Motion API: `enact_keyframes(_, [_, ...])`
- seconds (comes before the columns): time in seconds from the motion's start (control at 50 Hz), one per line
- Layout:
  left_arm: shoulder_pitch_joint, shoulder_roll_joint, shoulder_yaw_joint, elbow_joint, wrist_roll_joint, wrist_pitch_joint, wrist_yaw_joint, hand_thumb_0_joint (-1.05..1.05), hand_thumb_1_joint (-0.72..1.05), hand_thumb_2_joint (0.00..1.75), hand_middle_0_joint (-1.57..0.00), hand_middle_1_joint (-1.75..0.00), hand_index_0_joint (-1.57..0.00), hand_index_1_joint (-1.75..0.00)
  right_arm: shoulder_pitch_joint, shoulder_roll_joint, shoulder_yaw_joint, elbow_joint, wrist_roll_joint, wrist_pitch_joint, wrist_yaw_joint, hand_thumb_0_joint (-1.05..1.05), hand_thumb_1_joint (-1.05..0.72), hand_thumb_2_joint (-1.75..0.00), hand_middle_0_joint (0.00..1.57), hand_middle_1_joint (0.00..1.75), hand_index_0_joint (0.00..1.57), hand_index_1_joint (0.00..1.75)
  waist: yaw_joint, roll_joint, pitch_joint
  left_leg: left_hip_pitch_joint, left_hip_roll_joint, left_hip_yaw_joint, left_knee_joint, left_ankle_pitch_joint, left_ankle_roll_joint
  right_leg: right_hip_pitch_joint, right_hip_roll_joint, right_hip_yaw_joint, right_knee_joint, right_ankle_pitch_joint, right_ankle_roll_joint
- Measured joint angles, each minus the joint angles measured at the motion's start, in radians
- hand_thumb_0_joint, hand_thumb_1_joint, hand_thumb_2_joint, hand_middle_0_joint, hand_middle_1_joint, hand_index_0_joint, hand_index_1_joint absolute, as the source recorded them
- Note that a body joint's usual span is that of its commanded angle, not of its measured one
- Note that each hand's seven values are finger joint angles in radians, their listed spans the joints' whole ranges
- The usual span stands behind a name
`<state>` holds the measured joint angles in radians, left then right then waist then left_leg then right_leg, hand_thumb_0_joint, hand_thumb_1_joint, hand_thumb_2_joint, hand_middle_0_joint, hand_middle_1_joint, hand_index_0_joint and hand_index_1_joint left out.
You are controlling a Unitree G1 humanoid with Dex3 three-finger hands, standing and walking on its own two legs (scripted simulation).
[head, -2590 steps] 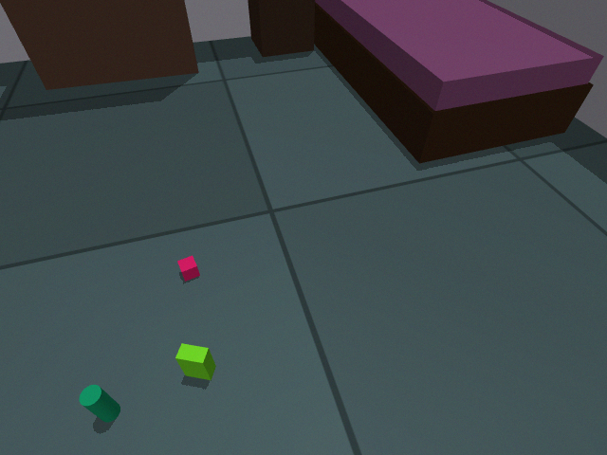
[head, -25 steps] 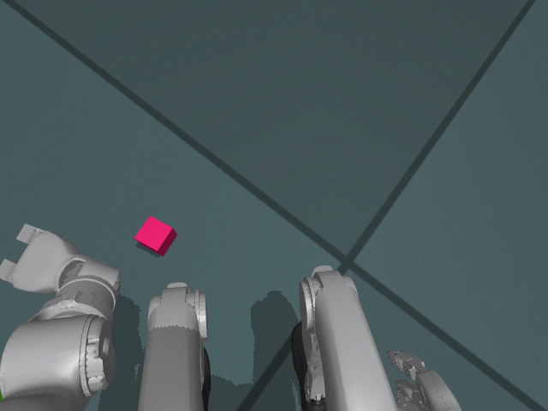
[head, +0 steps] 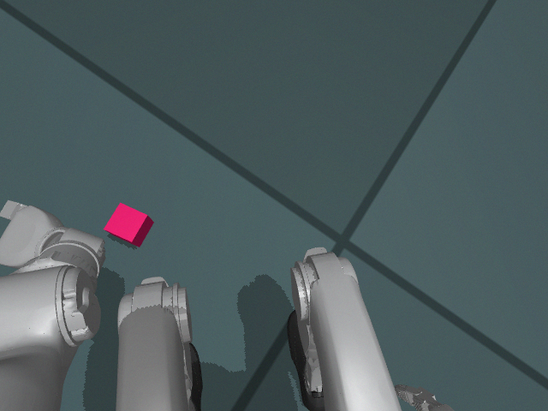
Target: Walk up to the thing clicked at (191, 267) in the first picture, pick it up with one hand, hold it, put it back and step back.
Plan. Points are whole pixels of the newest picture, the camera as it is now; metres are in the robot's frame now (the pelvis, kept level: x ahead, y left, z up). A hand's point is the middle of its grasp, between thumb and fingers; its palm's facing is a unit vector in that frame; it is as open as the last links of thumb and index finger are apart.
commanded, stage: rise first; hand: left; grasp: from above
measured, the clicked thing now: (130, 225) +0.47 +0.21 -0.34
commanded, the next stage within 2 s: approach in 0.84 s
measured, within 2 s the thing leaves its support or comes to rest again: neither
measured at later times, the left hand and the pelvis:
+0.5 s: hand (73, 248) +0.40 +0.27 -0.20, palm faces -0.20 -0.40 -0.89, open 13.8 cm; pelvis +0.00 +0.00 -0.03, yaw -1 degrees
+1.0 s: hand (83, 236) +0.43 +0.25 -0.21, palm faces -0.19 -0.38 -0.90, open 13.6 cm; pelvis +0.00 +0.00 -0.04, yaw -2 degrees
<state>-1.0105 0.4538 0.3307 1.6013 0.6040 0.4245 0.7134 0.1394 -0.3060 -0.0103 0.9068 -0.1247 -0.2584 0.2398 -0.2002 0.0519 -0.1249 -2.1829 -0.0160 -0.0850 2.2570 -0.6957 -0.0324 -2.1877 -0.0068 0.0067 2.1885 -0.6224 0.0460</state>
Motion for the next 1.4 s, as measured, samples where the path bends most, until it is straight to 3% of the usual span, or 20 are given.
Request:
enact_keyframes(0.14, [-0.019,0.014,0.052,-0.018,0.024,-0.031,-0.010,0.00,-0.49,0.97,-0.14,-1.01,-0.13,-1.01,-0.008,-0.014,-0.010,-0.017,-0.011,0.006,0.021,0.00,-0.91,-0.90,0.19,0.30,0.20,0.30,0.005,0.003,0.049,-0.020,0.004,-0.008,0.032,-0.012,-0.011,-0.030,0.006,-0.005,0.035,-0.005,-0.007])
enact_keyframes(0.2, [-0.025,0.019,0.053,-0.008,0.041,-0.034,-0.008,0.00,-0.48,0.96,-0.14,-1.01,-0.14,-1.00,-0.011,-0.015,-0.016,-0.019,-0.012,0.012,0.026,0.00,-0.91,-0.90,0.19,0.30,0.20,0.30,0.009,0.008,0.055,-0.028,0.005,-0.008,0.043,-0.015,-0.012,-0.042,0.008,-0.004,0.046,-0.006,-0.008])
enact_keyframes(0.36, [-0.049,0.033,0.060,0.054,0.040,-0.046,-0.002,0.00,-0.48,0.96,-0.16,-0.98,-0.15,-0.98,-0.017,-0.010,-0.016,-0.006,-0.021,0.006,0.034,0.00,-0.91,-0.90,0.19,0.30,0.20,0.30,0.014,0.007,0.061,-0.047,0.004,-0.009,0.069,-0.014,-0.010,-0.059,0.010,-0.003,0.068,-0.002,-0.005])
enact_keyframes(0.52, [-0.055,0.055,0.066,0.094,0.063,-0.070,0.024,0.00,-0.48,0.97,-0.18,-0.94,-0.16,-0.96,-0.013,-0.004,-0.006,0.011,-0.037,-0.008,0.046,0.00,-0.91,-0.89,0.19,0.30,0.20,0.30,-0.006,-0.007,0.069,-0.056,0.002,-0.021,0.092,-0.016,-0.009,-0.060,0.010,-0.012,0.081,-0.002,-0.001])
enact_keyframes(0.7, [-0.077,0.078,0.097,0.121,0.054,-0.074,0.072,0.00,-0.49,0.97,-0.19,-0.90,-0.17,-0.93,0.002,-0.013,-0.006,0.029,-0.053,-0.009,0.070,0.00,-0.91,-0.89,0.19,0.30,0.20,0.30,-0.031,-0.009,0.078,-0.057,0.001,-0.035,0.101,-0.023,-0.011,-0.054,0.010,-0.026,0.080,-0.006,-0.003])
enact_keyframes(0.98, [-0.104,0.123,0.108,0.131,0.081,-0.072,0.060,0.00,-0.45,0.93,-0.21,-0.90,-0.19,-0.92,-0.001,-0.037,0.004,0.046,-0.073,-0.019,0.110,0.00,-0.91,-0.89,0.19,0.30,0.20,0.30,-0.057,-0.001,0.130,-0.067,0.001,-0.054,0.126,-0.013,-0.016,-0.062,0.014,-0.042,0.094,0.012,-0.005])
enact_keyframes(1.04, [-0.106,0.126,0.090,0.156,0.082,-0.069,0.063,0.00,-0.46,0.94,-0.18,-0.94,-0.17,-0.95,-0.001,-0.037,0.009,0.049,-0.073,-0.022,0.113,0.00,-0.91,-0.89,0.19,0.30,0.20,0.30,-0.059,-0.002,0.131,-0.068,0.002,-0.054,0.130,-0.012,-0.017,-0.065,0.016,-0.042,0.098,0.015,-0.006])
enact_keyframes(1.16, [-0.169,0.142,0.079,0.210,0.047,-0.069,0.105,0.00,-0.49,0.95,-0.14,-1.01,-0.13,-1.01,-0.018,-0.030,0.022,0.062,-0.094,-0.053,0.122,0.00,-0.91,-0.89,0.19,0.30,0.20,0.30,-0.085,-0.022,0.157,-0.069,-0.002,-0.065,0.139,-0.004,-0.023,-0.064,0.014,-0.051,0.105,0.024,-0.010])
enact_keyframes(1.26, [-0.247,0.162,0.084,0.258,0.006,-0.061,0.173,0.00,-0.51,0.96,-0.11,-1.05,-0.11,-1.05,-0.038,-0.039,0.041,0.057,-0.123,-0.077,0.136,0.00,-0.91,-0.89,0.19,0.30,0.20,0.30,-0.135,-0.045,0.202,-0.062,-0.013,-0.092,0.159,-0.003,-0.030,-0.046,0.007,-0.075,0.113,0.024,-0.015])
enact_keyframes(1.4, [-0.313,0.243,0.152,0.288,-0.074,-0.035,0.252,0.00,-0.53,0.96,-0.10,-1.09,-0.11,-1.09,-0.063,-0.107,0.110,0.016,-0.140,-0.070,0.158,0.00,-0.92,-0.89,0.19,0.30,0.20,0.30,-0.224,-0.079,0.311,-0.032,-0.036,-0.135,0.226,-0.020,-0.027,0.009,-0.004,-0.109,0.157,0.003,-0.013])
